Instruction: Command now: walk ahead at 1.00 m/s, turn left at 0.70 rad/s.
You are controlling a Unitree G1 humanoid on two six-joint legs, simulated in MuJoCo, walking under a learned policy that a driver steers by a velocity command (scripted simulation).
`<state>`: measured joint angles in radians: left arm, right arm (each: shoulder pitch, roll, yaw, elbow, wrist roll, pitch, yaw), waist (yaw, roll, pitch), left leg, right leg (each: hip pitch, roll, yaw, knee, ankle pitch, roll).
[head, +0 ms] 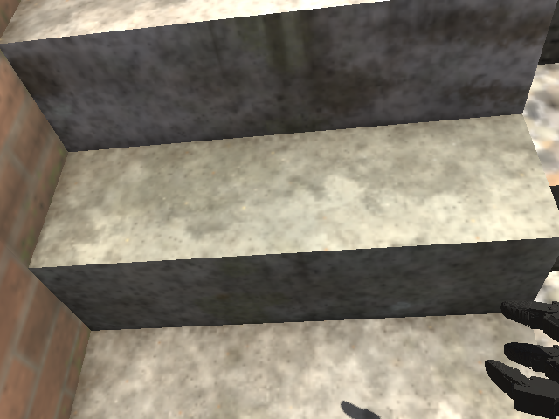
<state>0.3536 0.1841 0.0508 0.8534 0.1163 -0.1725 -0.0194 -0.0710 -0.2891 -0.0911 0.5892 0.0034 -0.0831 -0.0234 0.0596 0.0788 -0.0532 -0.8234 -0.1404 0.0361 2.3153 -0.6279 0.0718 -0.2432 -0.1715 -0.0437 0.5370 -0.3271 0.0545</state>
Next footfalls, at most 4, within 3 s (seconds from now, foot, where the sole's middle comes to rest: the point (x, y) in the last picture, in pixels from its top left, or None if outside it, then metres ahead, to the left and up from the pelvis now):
0.12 left None -0.14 0.05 -0.77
0.44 right None -0.10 -0.13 -0.69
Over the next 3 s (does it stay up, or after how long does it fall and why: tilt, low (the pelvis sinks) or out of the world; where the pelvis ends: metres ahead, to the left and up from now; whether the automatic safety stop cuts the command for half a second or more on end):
falls after 0.82 s (tilt)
